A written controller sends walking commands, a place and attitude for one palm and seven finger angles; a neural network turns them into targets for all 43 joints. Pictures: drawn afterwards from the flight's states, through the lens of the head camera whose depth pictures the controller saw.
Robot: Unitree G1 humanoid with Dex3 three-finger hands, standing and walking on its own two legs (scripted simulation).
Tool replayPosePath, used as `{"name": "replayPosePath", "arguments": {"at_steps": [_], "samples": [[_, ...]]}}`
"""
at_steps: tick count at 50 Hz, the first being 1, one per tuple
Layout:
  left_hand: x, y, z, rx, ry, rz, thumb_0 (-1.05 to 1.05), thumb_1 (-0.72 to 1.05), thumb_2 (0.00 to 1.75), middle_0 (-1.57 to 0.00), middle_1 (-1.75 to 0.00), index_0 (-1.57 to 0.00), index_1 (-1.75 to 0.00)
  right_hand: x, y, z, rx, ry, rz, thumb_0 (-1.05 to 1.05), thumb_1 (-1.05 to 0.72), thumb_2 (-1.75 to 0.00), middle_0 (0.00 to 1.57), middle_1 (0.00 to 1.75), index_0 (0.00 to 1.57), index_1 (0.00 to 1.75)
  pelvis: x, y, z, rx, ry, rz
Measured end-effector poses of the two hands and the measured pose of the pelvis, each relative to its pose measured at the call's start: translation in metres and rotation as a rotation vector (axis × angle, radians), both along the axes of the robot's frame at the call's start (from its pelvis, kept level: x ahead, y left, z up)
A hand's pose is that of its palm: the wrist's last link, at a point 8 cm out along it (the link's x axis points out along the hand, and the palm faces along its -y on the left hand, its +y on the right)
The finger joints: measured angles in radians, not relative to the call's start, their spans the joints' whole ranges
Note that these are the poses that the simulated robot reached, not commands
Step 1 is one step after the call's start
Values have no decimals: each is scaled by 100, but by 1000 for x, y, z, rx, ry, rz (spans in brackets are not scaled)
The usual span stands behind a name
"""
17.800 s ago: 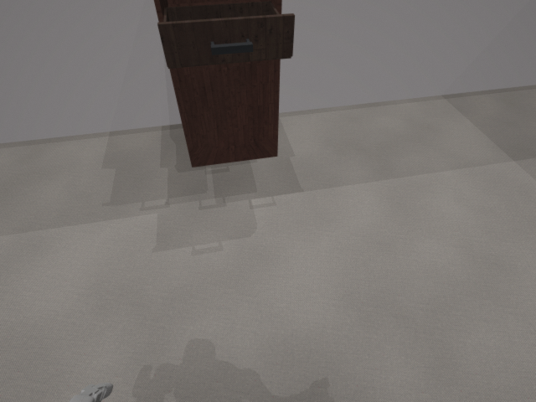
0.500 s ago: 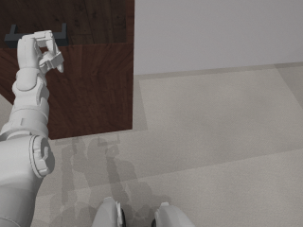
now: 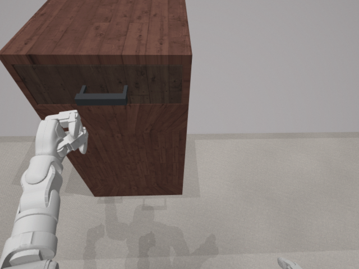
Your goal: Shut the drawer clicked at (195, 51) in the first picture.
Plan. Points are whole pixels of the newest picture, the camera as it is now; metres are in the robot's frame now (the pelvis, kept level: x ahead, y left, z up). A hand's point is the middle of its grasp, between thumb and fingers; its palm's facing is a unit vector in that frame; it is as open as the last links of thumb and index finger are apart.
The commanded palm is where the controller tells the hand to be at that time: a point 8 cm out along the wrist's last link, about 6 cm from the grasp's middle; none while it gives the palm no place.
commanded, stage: draw the hand back to the body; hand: left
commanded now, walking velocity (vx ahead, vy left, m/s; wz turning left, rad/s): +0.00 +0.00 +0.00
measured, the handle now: (103, 94) +0.57 +0.23 +0.06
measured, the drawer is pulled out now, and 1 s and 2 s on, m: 0.00 0.00 0.00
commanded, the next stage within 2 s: step back with the hand held close in 0.98 s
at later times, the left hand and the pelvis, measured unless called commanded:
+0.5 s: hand (35, 182) +0.24 +0.23 +0.16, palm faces +0.30 -0.91 -0.27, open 3.3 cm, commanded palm +0.19 +0.27 +0.18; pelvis -0.02 +0.01 +0.03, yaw +0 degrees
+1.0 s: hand out of the picture +0.16 +0.24 +0.19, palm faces +0.40 -0.84 -0.37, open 3.3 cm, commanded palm +0.11 +0.28 +0.21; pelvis -0.01 +0.00 +0.04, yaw +1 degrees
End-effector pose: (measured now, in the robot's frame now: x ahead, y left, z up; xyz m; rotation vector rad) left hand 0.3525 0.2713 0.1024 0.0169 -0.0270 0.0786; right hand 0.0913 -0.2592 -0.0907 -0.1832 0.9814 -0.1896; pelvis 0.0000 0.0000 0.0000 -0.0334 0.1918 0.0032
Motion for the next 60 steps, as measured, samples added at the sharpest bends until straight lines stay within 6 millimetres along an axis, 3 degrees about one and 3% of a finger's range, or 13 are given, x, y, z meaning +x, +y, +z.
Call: {"name": "replayPosePath", "arguments": {"at_steps": [6,12,22,33,42,46,53,60], "samples": [[-40,-9,13,-6,-27,-56,2,90,90,-140,-160,-140,-160,53,12,20,-5,-177,85,1,-91,-90,20,30,20,30,-8,5,4,2,-56,18],[-76,-11,27,155,8,62,2,90,90,-140,-160,-140,-160,77,34,41,13,-265,114,1,-91,-90,20,30,20,30,-15,6,16,17,-120,3],[-134,4,63,250,-38,205,2,90,90,-140,-160,-140,-160,70,51,51,35,-260,148,1,-91,-90,20,30,20,30,-19,5,32,23,-212,-1],[-191,5,85,329,-57,241,2,90,90,-140,-160,-141,-160,56,40,48,21,-231,143,2,-91,-90,20,30,20,30,-18,4,39,26,-260,-6],[-231,6,112,424,-108,278,2,90,90,-141,-160,-141,-160,67,35,54,15,-287,149,2,-91,-90,20,30,20,30,-15,2,40,23,-271,-5],[-238,7,112,426,-104,301,2,90,90,-141,-160,-141,-160,75,38,56,17,-305,164,2,-91,-90,20,30,20,30,-15,0,39,25,-274,3],[-229,5,100,385,-76,321,2,90,90,-141,-160,-141,-160,82,41,57,13,-308,184,2,-91,-90,20,30,20,30,-13,-3,40,29,-271,5],[-215,2,119,463,-145,276,2,89,90,-141,-160,-141,-160,84,37,58,16,-292,166,2,-91,-90,20,30,20,30,-7,-4,39,21,-244,-8]]}}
